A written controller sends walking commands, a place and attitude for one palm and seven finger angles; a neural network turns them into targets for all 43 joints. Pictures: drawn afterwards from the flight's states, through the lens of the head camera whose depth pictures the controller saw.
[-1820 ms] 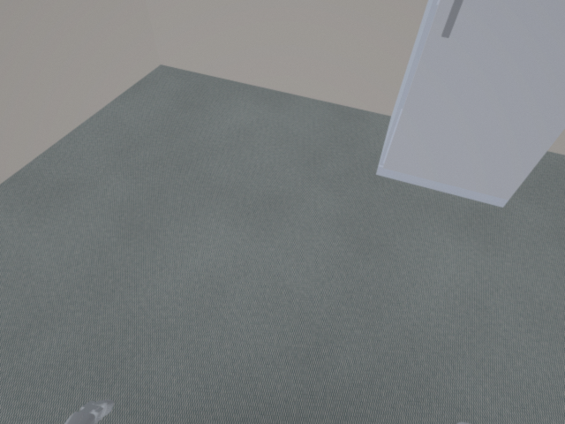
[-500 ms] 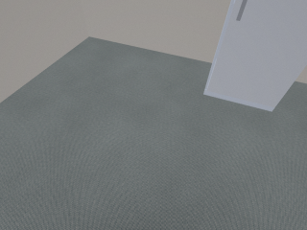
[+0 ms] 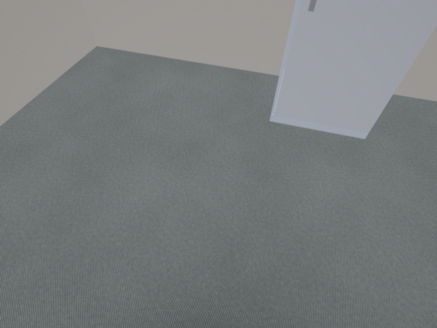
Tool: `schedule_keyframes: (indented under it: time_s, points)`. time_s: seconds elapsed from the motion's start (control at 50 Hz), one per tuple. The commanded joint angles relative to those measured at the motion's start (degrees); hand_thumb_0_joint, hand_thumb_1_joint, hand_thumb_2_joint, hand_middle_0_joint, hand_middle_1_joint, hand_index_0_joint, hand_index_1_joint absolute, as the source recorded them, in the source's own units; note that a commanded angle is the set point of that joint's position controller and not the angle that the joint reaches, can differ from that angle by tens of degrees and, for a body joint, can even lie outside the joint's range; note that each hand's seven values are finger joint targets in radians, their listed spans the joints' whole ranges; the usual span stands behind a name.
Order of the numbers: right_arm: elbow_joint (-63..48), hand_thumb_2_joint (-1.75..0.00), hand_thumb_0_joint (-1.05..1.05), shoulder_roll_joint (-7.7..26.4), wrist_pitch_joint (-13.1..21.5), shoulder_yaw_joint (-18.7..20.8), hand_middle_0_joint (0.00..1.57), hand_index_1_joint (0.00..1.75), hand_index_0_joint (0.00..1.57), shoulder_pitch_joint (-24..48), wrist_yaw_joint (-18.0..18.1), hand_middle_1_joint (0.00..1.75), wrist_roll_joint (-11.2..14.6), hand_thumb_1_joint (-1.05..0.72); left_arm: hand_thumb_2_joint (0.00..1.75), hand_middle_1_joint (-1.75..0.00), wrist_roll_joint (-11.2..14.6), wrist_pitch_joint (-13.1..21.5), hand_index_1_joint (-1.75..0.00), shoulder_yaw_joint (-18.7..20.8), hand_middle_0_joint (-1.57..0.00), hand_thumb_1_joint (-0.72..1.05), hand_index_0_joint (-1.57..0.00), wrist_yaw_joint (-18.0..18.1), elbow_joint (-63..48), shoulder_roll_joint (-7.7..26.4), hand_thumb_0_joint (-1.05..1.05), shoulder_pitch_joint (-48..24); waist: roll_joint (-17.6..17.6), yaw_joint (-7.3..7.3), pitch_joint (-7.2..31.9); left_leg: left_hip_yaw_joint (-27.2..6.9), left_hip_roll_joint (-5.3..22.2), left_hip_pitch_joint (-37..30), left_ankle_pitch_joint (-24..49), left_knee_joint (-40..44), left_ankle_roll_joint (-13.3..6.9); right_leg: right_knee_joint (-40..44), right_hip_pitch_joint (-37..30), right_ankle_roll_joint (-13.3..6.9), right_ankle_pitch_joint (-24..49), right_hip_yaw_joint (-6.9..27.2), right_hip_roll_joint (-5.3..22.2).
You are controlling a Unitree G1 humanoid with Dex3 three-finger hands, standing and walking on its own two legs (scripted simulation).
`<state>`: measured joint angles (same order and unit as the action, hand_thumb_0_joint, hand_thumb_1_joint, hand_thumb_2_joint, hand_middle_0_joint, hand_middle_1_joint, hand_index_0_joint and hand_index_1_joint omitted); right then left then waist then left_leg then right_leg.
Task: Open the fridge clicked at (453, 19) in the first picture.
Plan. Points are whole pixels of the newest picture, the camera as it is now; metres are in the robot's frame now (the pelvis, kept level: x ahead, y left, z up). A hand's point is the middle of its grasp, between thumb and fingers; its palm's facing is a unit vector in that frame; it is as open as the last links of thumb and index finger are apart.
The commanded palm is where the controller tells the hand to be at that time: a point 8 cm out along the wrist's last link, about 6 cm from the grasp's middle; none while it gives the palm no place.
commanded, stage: walk to a spot facing it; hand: left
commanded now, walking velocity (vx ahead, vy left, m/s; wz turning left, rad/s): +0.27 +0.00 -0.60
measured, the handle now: out of the picture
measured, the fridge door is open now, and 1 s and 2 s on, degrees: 0 0 0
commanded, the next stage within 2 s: none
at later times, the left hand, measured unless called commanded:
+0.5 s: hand out of the picture +0.06 +0.15 -0.15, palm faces -0.12 -0.97 -0.20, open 7.4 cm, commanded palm none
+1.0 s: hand (175, 188) +0.49 +0.16 -0.16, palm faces -0.43 -0.88 -0.19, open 7.4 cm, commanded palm none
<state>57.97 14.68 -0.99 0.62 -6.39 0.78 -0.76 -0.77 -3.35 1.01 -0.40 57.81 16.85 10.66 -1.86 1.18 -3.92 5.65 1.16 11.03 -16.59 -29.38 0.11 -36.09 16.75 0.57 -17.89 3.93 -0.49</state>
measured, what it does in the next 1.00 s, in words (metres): walks ahead, turning right: left foot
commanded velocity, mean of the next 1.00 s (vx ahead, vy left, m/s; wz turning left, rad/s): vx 0.33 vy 0.00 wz -0.51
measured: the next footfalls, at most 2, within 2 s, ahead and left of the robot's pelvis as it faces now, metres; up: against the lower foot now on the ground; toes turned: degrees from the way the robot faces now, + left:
left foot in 0.68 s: +0.33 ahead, +0.07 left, +0.00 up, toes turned -14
right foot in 1.30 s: +0.48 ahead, -0.17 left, +0.00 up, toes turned -47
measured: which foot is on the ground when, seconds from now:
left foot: down 0.00-0.12, up 0.14-0.66, down 0.68-1.00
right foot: down 0.00-0.68, up 0.70-1.00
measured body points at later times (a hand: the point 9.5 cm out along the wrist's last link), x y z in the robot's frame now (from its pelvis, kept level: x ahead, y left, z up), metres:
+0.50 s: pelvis +0.09 -0.03 +0.01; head +0.12 -0.04 +0.46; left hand +0.07 +0.20 -0.13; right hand +0.14 -0.30 -0.13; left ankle +0.19 +0.11 -0.66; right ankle +0.00 -0.11 -0.73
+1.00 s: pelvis +0.32 +0.02 +0.01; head +0.34 +0.04 +0.46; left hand +0.51 +0.21 -0.15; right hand +0.18 -0.19 -0.12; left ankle +0.29 +0.08 -0.73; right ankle +0.27 -0.13 -0.62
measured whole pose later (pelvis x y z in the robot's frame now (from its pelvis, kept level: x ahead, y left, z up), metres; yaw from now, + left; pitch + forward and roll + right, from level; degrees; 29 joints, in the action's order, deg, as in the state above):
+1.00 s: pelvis +0.32 +0.02 +0.01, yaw -30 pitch +0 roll -2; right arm 59.5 10.1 4.6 2.4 -21.1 1.8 -0.9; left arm -2.0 -1.6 6.5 -1.7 54.4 14.5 11.3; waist -2.9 0.0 -1.1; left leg 16.4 1.1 4.2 -18.2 -22.0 -3.9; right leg -70.8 37.7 1.1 -7.6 -0.2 3.8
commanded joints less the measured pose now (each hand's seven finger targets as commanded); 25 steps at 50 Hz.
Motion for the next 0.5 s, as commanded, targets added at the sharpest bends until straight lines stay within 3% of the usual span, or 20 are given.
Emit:
schedule_keyframes:
  time_s: [0.0,0.04,0.06,0.08,0.1,0.12,0.14,0.16,0.2,0.24,0.3,0.42,0.48]
  points:
    - [-4.5,-0.90,0.00,13.0,1.1,3.9,0.20,0.30,0.20,-1.6,0.7,0.30,-0.3,-0.90,0.90,-0.30,-0.5,0.4,-0.30,2.8,-0.20,0.90,-0.20,-0.7,-6.7,5.2,0.00,-0.6,12.7,-1.70,3.0,-14.9,21.6,-0.9,-2.6,15.1,-10.3,-15.5,6.7,0.3,-13.6,-2.8,2.6]
    - [-5.4,-0.90,0.00,12.7,1.2,4.2,0.20,0.30,0.20,1.8,0.4,0.30,-0.7,-0.90,0.90,-0.30,-0.6,0.9,-0.30,3.2,-0.20,0.90,-0.20,-1.6,-6.7,3.9,0.00,2.5,11.8,1.10,1.2,-10.4,19.6,6.3,-9.7,12.4,-7.3,-8.7,-1.0,-0.2,-9.8,-4.5,3.5]
    - [-5.7,-0.90,0.00,12.7,1.0,4.2,0.20,0.30,0.20,3.0,0.2,0.30,-0.7,-0.90,0.90,-0.30,-0.7,1.2,-0.30,3.4,-0.20,0.90,-0.20,-1.8,-5.6,3.7,0.00,6.9,9.5,3.36,1.5,-7.6,17.3,10.5,-13.8,7.4,-5.4,-4.2,-6.8,-0.4,-6.7,-6.4,2.0]
    - [-6.1,-0.90,0.00,11.1,0.7,4.1,0.20,0.30,0.20,3.7,-0.1,0.30,-0.6,-0.90,0.90,-0.30,-0.8,1.8,-0.30,3.8,-0.20,0.90,-0.20,-1.6,-3.6,3.8,0.00,13.4,3.8,6.20,1.6,-3.5,13.9,16.6,-18.5,-2.7,-2.8,3.1,-14.8,-0.9,-4.1,-6.9,1.0]
    - [-7.5,-0.90,0.00,6.4,0.4,3.2,0.20,0.30,0.20,2.6,-0.5,0.30,0.0,-0.90,0.90,-0.30,-1.5,2.9,-0.30,4.7,-0.20,0.90,-0.20,-0.8,-2.5,8.9,0.00,18.4,-15.6,7.52,0.2,4.3,4.7,27.1,-22.7,-24.6,1.8,19.4,-17.4,-4.3,-16.8,13.2,11.7]
    - [-10.8,-0.90,0.00,4.8,1.1,2.7,0.20,0.30,0.20,6.4,-0.9,0.30,-0.5,-0.90,0.90,-0.30,-0.7,3.7,-0.30,4.6,-0.20,0.90,-0.20,0.3,-3.0,12.1,0.00,20.2,-21.6,7.65,-4.1,-0.6,0.5,35.8,-20.8,-37.0,2.4,30.0,-11.5,-9.1,-18.0,36.8,21.4]
    - [-11.4,-0.90,0.00,7.1,1.5,3.2,0.20,0.30,0.20,7.1,-1.2,0.30,-0.7,-0.90,0.90,-0.30,-0.4,4.1,-0.30,4.8,-0.20,0.90,-0.20,1.0,-4.1,10.9,0.00,18.4,-12.6,5.95,-5.3,-6.9,3.4,34.6,-13.0,-38.2,1.5,31.6,-9.1,-11.4,-20.2,34.6,21.7]
    - [-10.4,-0.90,0.00,6.8,1.6,3.6,0.20,0.30,0.20,6.1,-1.5,0.30,-0.5,-0.90,0.90,-0.30,-0.3,4.7,-0.30,4.8,-0.20,0.90,-0.20,1.1,-4.7,9.4,0.00,15.2,-8.2,3.99,-5.2,-6.2,5.0,32.7,-8.3,-38.6,1.5,31.1,-7.2,-11.1,-22.7,33.0,19.7]
    - [-8.4,-0.90,0.00,6.7,2.1,3.9,0.20,0.30,0.20,2.9,-1.8,0.30,-0.8,-0.90,0.90,-0.30,-0.3,5.7,-0.30,3.8,-0.20,0.90,-0.20,0.7,-5.9,6.2,0.00,10.5,-3.8,1.03,-3.6,-6.7,6.2,28.6,-1.0,-37.0,2.3,28.4,-4.6,-10.7,-15.7,25.2,15.9]
    - [-7.1,-0.90,0.00,4.9,2.0,3.9,0.20,0.30,0.20,0.3,-1.9,0.30,-0.8,-0.90,0.90,-0.30,-0.1,6.6,-0.30,3.5,-0.20,0.90,-0.20,0.4,-5.2,4.7,0.00,11.8,-1.1,-0.22,-1.0,-5.9,5.8,27.0,3.8,-35.6,3.2,26.5,-6.9,-9.7,-3.5,18.3,12.7]
    - [-6.9,-0.90,0.00,3.3,2.0,3.8,0.20,0.30,0.20,-1.0,-1.8,0.30,-0.8,-0.90,0.90,-0.30,0.0,7.2,-0.30,3.6,-0.20,0.90,-0.20,0.4,-3.5,3.6,0.00,15.1,-2.5,-0.15,1.0,-5.1,5.4,28.5,7.0,-34.0,4.1,24.8,-11.3,-9.0,6.9,13.9,10.5]
    - [-9.4,-0.90,0.00,2.2,2.6,3.6,0.20,0.30,0.20,4.4,-1.7,0.30,-0.6,-0.90,0.90,-0.30,-0.5,7.6,-0.30,3.5,-0.20,0.90,-0.20,1.0,-0.9,2.0,0.00,19.7,-3.9,1.93,0.8,-4.7,5.8,33.8,6.7,-28.9,4.7,23.3,-18.0,-10.9,14.3,15.7,11.5]
    - [-10.8,-0.90,0.00,1.5,3.1,3.4,0.20,0.30,0.20,8.0,-1.9,0.30,-0.4,-0.90,0.90,-0.30,-0.9,7.5,-0.30,3.5,-0.20,0.90,-0.20,1.5,-0.1,2.1,0.00,20.7,-4.9,3.11,-0.2,-3.7,5.3,32.9,4.3,-23.0,4.3,22.1,-19.5,-11.7,19.0,16.4,12.2]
